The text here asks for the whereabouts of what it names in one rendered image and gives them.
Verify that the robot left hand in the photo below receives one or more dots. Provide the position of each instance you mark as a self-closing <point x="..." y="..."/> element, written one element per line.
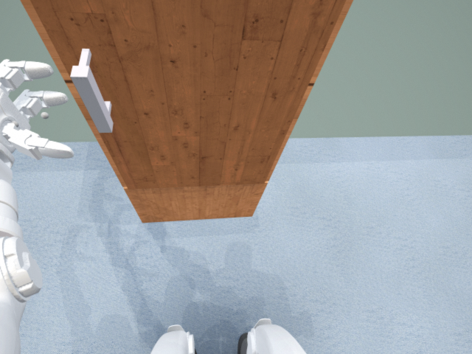
<point x="27" y="105"/>

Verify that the left robot upper arm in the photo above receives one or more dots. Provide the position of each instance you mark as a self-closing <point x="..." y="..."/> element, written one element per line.
<point x="20" y="278"/>

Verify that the robot left forearm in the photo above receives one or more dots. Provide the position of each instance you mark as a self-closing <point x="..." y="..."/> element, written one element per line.
<point x="8" y="198"/>

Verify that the robot right shin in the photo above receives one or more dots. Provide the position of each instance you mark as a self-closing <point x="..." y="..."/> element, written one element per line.
<point x="261" y="322"/>

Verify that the cupboard door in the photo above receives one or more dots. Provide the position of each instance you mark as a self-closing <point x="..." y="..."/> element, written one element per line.
<point x="202" y="92"/>

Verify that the left robot thigh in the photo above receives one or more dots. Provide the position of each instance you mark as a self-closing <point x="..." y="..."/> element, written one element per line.
<point x="175" y="342"/>

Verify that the handle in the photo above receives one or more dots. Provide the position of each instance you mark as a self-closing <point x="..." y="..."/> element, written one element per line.
<point x="89" y="92"/>

